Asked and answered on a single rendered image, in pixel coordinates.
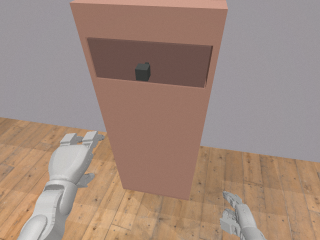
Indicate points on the right robot hand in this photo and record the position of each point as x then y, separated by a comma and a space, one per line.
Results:
232, 222

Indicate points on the drawer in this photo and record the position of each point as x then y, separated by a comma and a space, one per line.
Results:
170, 63

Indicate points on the robot left forearm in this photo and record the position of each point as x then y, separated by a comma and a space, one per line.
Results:
51, 210

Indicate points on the robot right forearm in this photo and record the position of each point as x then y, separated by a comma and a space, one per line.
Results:
251, 233

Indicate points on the handle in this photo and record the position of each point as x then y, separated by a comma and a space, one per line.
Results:
143, 72

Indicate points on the cabinet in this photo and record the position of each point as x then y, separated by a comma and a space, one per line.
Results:
154, 129

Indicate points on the left robot hand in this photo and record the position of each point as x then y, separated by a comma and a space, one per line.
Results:
71, 160

